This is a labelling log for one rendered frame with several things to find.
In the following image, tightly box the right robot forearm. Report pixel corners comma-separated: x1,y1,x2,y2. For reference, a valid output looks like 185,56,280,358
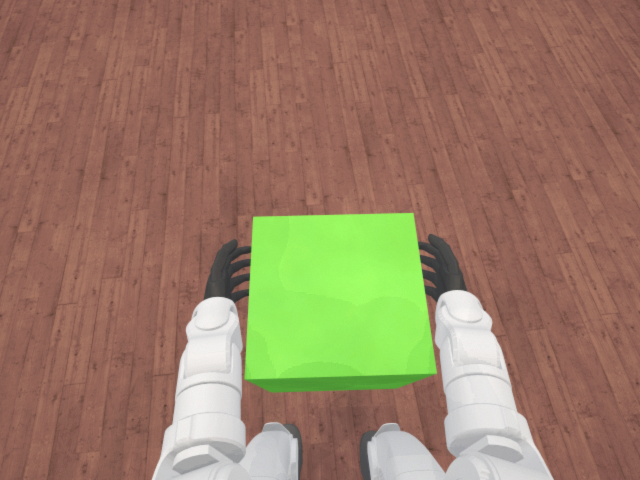
435,290,554,480

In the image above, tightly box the robot right thigh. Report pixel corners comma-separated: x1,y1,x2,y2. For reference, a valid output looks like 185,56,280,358
367,431,445,480

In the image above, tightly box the robot left hand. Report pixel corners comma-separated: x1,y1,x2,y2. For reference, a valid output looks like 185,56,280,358
203,239,252,303

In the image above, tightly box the robot right hand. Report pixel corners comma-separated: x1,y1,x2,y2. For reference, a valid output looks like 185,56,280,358
418,234,468,302

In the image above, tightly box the robot right upper arm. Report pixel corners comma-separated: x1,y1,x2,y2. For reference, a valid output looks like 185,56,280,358
444,452,551,480

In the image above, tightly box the left robot forearm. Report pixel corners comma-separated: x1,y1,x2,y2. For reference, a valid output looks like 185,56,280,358
152,297,246,480

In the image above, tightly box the robot left foot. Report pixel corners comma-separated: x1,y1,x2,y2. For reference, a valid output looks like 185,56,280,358
283,424,303,480

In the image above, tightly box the carton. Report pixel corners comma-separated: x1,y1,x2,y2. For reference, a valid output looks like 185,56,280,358
245,213,437,393

